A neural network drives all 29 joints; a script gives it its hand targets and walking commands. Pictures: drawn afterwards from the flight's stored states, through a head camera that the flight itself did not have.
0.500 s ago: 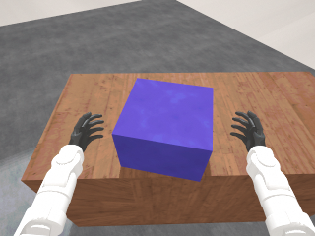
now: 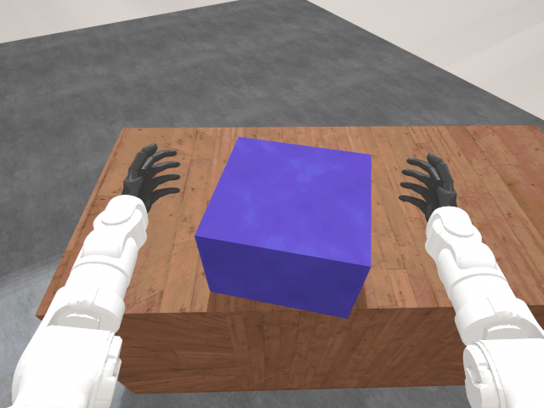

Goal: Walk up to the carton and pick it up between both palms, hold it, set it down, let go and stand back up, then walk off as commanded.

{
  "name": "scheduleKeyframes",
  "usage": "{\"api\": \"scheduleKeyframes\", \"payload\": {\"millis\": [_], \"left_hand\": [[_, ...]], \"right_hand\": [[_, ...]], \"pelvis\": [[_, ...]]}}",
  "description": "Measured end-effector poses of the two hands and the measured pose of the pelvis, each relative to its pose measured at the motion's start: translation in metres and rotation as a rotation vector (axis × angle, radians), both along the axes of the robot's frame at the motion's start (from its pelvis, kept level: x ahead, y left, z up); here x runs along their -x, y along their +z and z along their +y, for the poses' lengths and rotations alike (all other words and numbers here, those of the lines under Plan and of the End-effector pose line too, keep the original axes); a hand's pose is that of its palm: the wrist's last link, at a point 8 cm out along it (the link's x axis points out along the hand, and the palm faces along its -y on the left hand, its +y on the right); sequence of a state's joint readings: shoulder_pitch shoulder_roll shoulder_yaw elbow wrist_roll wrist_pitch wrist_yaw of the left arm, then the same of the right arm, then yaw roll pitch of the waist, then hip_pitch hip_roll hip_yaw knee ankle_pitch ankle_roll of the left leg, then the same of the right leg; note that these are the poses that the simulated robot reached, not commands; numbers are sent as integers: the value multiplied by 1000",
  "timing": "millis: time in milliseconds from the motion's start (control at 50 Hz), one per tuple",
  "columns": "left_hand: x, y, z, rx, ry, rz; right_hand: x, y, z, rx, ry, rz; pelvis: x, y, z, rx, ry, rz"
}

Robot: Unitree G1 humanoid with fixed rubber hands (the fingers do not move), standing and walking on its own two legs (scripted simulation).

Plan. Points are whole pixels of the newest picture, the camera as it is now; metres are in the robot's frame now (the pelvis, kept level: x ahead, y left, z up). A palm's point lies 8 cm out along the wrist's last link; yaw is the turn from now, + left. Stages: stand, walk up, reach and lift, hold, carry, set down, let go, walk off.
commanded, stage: reach and lift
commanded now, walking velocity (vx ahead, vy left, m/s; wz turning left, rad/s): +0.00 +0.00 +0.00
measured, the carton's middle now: (290, 223) +0.46 -0.01 -0.04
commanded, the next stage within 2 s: none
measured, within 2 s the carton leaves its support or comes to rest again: neither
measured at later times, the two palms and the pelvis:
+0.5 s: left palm (142, 198) +0.42 +0.24 +0.08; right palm (434, 214) +0.40 -0.24 +0.06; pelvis +0.00 +0.00 +0.00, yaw +0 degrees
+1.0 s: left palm (162, 220) +0.43 +0.22 +0.01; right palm (413, 232) +0.41 -0.23 -0.01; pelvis +0.01 +0.00 -0.01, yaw +0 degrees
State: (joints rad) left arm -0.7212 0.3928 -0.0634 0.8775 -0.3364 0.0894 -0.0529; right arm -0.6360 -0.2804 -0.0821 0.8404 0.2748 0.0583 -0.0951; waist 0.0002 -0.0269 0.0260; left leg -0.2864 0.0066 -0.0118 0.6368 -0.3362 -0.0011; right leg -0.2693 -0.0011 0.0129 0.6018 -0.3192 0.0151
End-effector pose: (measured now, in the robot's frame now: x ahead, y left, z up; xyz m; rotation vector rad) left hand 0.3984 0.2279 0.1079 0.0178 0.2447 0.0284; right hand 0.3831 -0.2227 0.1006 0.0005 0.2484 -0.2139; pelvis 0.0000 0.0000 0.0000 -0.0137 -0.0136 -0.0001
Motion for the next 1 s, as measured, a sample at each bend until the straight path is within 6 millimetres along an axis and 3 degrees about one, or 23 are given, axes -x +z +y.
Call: {"api": "scheduleKeyframes", "payload": {"millis": [280,520,720,840,1000], "left_hand": [[-25,10,-1,14,24,3],[-23,-35,10,-21,62,44],[-22,-80,8,-49,72,74],[-27,-97,2,-46,60,66],[-35,-101,-3,-82,29,58]], "right_hand": [[-28,7,-5,-26,-20,2],[-17,-46,-14,-25,-64,72],[-16,-90,-7,-60,-63,81],[-23,-104,-4,-55,-59,62],[-31,-106,-6,-52,-63,24]], "pelvis": [[-3,0,0,0,-1,68],[-1,-2,0,0,-2,185],[0,-7,-1,0,-4,347],[-2,-10,-1,1,-3,422],[-7,-11,-1,1,-3,453]]}}
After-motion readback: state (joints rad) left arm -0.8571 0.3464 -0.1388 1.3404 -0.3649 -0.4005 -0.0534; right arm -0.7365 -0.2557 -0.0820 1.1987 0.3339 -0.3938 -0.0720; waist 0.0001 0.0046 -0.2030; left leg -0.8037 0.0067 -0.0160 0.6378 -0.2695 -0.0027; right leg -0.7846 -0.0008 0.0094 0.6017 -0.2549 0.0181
